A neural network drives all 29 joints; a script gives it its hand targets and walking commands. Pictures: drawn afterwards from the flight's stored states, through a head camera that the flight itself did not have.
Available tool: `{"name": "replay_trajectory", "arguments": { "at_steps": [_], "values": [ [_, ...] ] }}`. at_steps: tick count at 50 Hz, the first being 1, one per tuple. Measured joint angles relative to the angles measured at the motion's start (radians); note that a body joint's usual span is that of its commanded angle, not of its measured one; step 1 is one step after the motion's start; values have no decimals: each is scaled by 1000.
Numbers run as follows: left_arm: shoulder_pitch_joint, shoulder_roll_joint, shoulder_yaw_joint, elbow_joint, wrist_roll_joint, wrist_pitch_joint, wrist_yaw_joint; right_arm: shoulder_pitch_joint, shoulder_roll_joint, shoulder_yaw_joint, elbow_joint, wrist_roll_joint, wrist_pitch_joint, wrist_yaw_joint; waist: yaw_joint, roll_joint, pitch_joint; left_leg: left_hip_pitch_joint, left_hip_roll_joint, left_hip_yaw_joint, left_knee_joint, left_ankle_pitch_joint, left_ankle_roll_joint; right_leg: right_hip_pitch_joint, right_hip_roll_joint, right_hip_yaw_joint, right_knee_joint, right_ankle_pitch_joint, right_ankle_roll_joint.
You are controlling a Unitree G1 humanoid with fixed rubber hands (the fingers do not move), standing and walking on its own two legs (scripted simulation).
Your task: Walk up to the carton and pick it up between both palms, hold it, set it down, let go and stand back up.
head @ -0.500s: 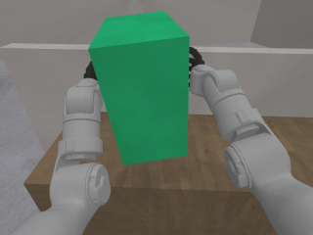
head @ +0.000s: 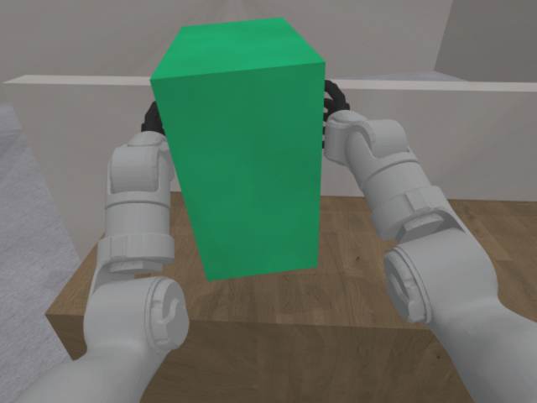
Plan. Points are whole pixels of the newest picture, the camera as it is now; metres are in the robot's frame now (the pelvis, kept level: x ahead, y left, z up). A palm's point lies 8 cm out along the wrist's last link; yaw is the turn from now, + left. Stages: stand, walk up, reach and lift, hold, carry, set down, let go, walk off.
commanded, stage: hold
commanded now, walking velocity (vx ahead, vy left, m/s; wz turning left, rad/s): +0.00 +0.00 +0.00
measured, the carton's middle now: (246, 142) +0.41 +0.02 +0.28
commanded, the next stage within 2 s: set down in 0.02 s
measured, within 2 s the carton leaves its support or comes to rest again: neither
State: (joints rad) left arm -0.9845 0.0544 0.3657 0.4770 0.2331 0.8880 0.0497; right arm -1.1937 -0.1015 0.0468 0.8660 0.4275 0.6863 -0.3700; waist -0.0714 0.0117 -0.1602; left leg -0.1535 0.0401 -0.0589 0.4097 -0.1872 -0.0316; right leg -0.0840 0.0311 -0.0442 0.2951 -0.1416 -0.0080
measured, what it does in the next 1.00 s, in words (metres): stands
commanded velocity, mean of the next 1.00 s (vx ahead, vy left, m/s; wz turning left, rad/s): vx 0.00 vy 0.00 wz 0.00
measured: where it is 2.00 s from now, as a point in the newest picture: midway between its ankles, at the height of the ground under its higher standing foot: outside the picture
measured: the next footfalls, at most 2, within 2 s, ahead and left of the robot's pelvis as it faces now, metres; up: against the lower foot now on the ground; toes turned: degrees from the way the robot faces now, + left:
none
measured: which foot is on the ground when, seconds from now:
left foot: down 0.00-1.00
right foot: down 0.00-1.00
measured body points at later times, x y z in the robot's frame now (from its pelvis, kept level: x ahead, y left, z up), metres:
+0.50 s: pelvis +0.00 +0.00 +0.00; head -0.07 +0.01 +0.45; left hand +0.41 +0.16 +0.29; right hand +0.41 -0.10 +0.30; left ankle +0.03 +0.13 -0.75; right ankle +0.02 -0.11 -0.75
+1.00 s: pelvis +0.00 +0.00 +0.00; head -0.05 +0.03 +0.45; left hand +0.43 +0.14 +0.24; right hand +0.43 -0.11 +0.26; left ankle +0.03 +0.13 -0.75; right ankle +0.02 -0.11 -0.75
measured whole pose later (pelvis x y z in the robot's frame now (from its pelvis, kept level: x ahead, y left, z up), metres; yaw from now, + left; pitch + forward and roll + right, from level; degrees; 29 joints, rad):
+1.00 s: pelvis +0.00 +0.00 +0.00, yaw +1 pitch -6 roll -1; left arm -0.99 0.03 0.38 0.73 0.30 0.49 0.11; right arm -1.17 -0.01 -0.22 1.16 0.10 0.21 -0.20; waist -0.08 -0.05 -0.04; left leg -0.09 0.03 -0.07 0.34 -0.16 -0.04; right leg -0.03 0.02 -0.06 0.27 -0.14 -0.01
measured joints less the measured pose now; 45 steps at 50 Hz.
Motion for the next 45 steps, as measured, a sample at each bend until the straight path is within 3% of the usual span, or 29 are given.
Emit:
{"name": "replay_trajectory", "arguments": {
  "at_steps": [8, 16, 24, 36, 45],
  "values": [
    [-41, 12, 4, 49, -4, -44, 4, -37, 1, -35, 41, -10, -41, 4, -25, -13, 13, -9, -7, -9, -9, 14, 0, -11, -6, -9, 4, 3, -2],
    [-115, 2, 86, 191, 72, -197, -10, -100, 26, -130, 182, -151, -178, 66, -9, -21, 33, 26, -6, 6, -48, 31, 1, 8, -7, 6, -13, 13, -2],
    [-87, 16, 92, 242, 98, -303, -27, -64, 87, -229, 253, -297, -326, 111, -4, -35, 74, 80, -17, -8, -88, 44, -1, 56, -18, -9, -24, 3, -2],
    [55, 2, -21, 116, 51, -329, 20, 93, 115, -180, 158, -261, -431, 127, -7, -82, 136, 88, -13, -25, -64, 28, -9, 80, -13, -26, -22, -6, -7],
    [25, -10, -22, 194, 41, -366, 59, 50, 94, -226, 235, -292, -458, 154, -5, -75, 119, 59, -13, -20, -58, 26, -7, 52, -12, -21, -24, -1, -5]
  ]
}}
